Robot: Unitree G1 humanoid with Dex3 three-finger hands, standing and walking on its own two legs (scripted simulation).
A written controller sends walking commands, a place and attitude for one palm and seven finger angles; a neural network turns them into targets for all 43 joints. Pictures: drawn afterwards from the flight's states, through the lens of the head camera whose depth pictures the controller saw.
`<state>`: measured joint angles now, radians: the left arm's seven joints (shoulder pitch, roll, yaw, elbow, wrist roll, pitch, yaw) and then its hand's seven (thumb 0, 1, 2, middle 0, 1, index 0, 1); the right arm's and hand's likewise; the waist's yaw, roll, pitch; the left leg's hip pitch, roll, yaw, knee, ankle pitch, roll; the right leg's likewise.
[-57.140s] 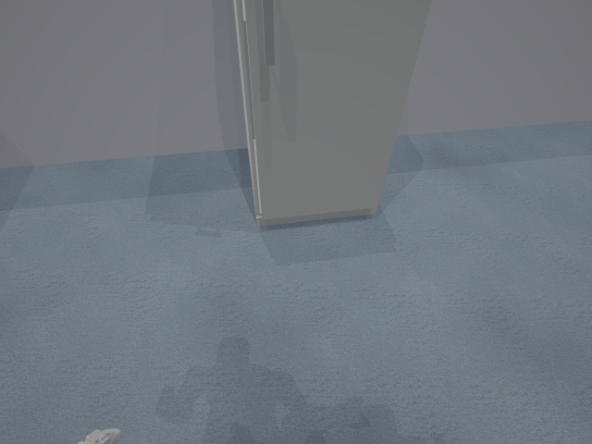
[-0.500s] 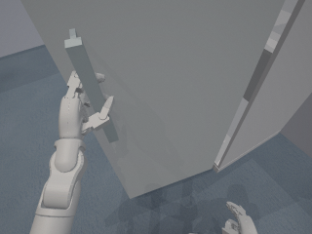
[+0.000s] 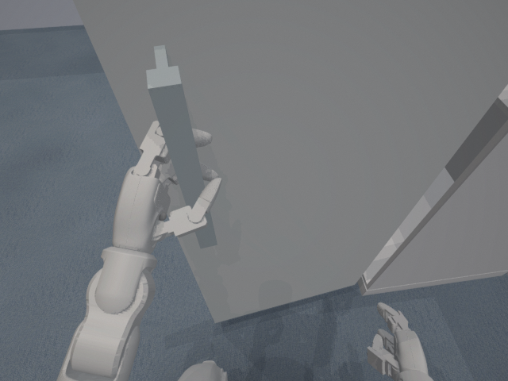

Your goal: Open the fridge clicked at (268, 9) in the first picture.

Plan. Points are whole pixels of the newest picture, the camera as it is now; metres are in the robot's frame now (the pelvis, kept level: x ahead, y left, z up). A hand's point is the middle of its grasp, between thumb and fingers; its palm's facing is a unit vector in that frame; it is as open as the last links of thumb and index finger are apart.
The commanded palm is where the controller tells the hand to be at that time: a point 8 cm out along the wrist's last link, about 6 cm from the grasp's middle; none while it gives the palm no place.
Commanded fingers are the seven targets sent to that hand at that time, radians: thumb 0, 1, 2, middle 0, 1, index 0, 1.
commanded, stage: walk backward, drawing the door open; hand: left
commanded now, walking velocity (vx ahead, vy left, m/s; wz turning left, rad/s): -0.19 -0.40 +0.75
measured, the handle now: (189, 169) +0.34 +0.09 +0.18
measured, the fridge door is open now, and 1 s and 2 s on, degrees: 97 109 109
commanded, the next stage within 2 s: stop walking and hold the door back in 0.84 s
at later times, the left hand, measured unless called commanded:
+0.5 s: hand (254, 276) +0.21 +0.01 +0.18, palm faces +0.43 -0.88 -0.20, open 7.4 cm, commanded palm +0.15 +0.04 +0.18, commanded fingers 0.00 0.90 0.90 -0.45 -1.40 -0.45 -1.40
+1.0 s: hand (255, 258) +0.22 +0.01 +0.18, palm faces +0.83 -0.50 -0.24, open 7.2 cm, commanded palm +0.16 +0.01 +0.17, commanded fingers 0.00 0.90 0.90 -0.45 -1.40 -0.45 -1.40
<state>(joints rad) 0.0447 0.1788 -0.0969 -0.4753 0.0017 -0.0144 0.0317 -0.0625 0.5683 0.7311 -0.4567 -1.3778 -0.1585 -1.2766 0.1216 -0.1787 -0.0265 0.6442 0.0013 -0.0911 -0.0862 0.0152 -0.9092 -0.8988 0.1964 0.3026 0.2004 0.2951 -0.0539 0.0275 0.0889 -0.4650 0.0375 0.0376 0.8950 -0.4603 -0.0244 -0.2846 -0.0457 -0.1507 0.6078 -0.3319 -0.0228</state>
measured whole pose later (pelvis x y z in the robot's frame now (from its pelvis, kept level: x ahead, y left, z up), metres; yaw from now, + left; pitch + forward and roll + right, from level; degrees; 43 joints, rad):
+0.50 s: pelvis -0.01 -0.22 +0.00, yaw +24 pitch +0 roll +0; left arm 0.09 0.22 0.06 -0.52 -0.02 -0.04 0.06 -0.07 0.57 0.80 -0.45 -1.40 -0.16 -1.30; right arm 0.11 -0.18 -0.03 0.62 0.00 -0.10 -0.09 0.02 -0.91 -0.90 0.20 0.30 0.20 0.29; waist -0.05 0.01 0.14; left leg -0.43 0.03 0.14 0.87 -0.47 -0.04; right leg -0.29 -0.09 -0.16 0.62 -0.32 -0.01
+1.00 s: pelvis +0.10 -0.38 +0.00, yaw +42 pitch +2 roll +0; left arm -0.13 0.33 0.31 -0.22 -0.07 -0.04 0.10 -0.11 0.56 0.81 -0.45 -1.41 -0.21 -1.27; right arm 0.14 -0.25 -0.03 0.67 0.02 -0.09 -0.10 0.02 -0.91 -0.90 0.20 0.30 0.20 0.29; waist -0.06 0.02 0.15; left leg -0.47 0.02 0.12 0.90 -0.52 -0.05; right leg -0.24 -0.11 -0.14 0.58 -0.34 0.02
